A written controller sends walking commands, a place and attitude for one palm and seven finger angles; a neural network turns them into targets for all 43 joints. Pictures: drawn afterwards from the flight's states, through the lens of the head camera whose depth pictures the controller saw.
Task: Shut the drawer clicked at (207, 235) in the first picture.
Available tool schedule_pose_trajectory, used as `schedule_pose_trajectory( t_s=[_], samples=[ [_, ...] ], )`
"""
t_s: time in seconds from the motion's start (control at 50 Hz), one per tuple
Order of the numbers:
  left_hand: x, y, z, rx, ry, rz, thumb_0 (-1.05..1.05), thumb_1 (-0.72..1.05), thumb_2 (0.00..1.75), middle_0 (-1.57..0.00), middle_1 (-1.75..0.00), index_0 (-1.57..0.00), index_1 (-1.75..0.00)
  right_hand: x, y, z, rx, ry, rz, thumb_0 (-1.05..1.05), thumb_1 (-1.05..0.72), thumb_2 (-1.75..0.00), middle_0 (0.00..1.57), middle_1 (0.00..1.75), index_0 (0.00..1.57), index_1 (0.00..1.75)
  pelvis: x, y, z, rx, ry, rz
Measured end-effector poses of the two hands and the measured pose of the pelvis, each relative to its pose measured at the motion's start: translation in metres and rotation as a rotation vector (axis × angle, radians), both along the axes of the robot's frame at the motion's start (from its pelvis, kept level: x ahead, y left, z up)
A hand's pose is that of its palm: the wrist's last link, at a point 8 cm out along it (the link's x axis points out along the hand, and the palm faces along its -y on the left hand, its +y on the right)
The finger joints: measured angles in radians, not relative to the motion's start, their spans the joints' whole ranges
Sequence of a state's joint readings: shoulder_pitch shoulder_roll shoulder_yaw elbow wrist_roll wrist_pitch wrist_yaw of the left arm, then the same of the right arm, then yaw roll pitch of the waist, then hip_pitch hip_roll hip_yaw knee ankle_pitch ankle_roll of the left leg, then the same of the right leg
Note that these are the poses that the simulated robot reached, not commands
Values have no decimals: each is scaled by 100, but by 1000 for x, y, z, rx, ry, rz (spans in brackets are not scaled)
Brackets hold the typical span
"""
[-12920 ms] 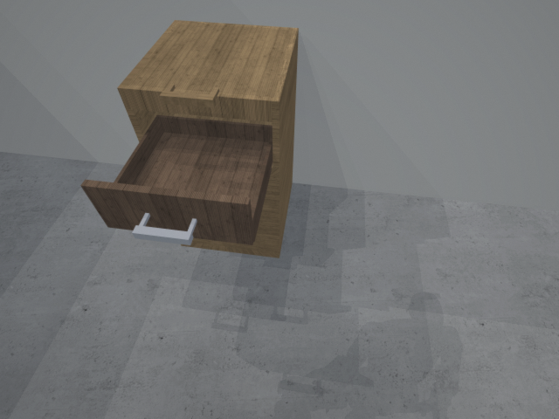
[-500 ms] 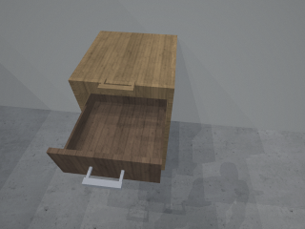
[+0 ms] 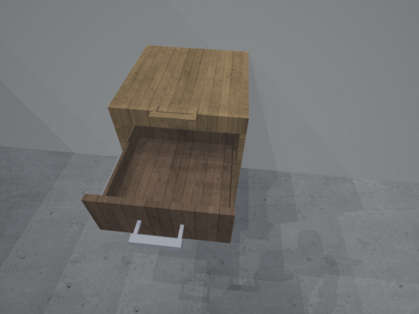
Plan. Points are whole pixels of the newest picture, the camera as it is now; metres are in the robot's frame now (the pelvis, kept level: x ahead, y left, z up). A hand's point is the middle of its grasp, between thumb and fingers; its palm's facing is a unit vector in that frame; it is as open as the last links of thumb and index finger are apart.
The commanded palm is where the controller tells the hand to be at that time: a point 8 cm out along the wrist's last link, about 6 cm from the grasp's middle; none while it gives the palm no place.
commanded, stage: come to a stop and stand still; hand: left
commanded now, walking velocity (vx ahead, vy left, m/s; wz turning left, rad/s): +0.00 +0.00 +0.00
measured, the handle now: (158, 234) +0.34 +0.16 -0.16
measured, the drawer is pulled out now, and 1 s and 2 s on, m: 0.29 0.29 0.29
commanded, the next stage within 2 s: look again from close up in 0.50 s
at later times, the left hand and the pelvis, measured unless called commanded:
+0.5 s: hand out of the picture +0.01 +0.17 -0.17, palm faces +0.03 -0.99 -0.16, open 7.4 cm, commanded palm none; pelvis +0.02 +0.02 +0.00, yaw +0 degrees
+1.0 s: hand out of the picture +0.01 +0.16 -0.17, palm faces +0.03 -0.98 -0.18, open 7.4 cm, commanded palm none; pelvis +0.02 +0.00 +0.01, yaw +0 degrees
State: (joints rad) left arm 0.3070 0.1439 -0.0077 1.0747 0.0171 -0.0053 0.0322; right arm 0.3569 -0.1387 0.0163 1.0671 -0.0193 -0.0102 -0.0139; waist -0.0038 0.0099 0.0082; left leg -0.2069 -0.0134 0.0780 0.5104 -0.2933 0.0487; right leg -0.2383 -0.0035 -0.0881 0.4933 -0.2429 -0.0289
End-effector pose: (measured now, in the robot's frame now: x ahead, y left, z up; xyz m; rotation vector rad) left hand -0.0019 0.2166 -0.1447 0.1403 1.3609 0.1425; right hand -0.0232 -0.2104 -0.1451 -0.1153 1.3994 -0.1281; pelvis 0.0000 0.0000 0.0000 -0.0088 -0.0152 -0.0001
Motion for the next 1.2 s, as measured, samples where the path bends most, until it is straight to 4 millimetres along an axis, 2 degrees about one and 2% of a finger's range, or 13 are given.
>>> schedule_pose_trajectory(
  t_s=[0.12,0.22,0.42,0.6,0.88,1.2],
  samples=[
    [0,11,3,4,18,2,0,91,90,-20,-30,-19,-30,-8,19,1,26,43,2,0,-91,-89,20,30,20,30,2,10,2,6,13,0],
    [-1,12,2,-7,38,13,0,91,90,-20,-30,-19,-30,-2,26,1,26,50,3,0,-90,-89,20,30,20,30,9,16,2,7,10,1],
    [2,7,-1,-26,59,22,1,92,90,-20,-30,-19,-30,26,23,1,-2,2,6,0,-91,-89,20,30,20,30,19,20,2,7,-6,-3],
    [7,6,0,-23,60,22,1,92,90,-20,-30,-19,-30,34,16,3,-16,-2,9,0,-91,-89,20,30,20,30,24,17,3,10,-7,-3],
    [9,-1,3,-8,52,17,1,92,90,-20,-30,-19,-30,24,12,0,8,25,-1,0,-91,-89,20,30,20,30,23,7,5,14,-13,-3],
    [-4,-22,4,-20,61,15,0,91,90,-20,-30,-19,-30,7,2,1,25,53,-13,0,-91,-89,20,30,20,30,16,-9,6,20,-15,-3]
  ],
)
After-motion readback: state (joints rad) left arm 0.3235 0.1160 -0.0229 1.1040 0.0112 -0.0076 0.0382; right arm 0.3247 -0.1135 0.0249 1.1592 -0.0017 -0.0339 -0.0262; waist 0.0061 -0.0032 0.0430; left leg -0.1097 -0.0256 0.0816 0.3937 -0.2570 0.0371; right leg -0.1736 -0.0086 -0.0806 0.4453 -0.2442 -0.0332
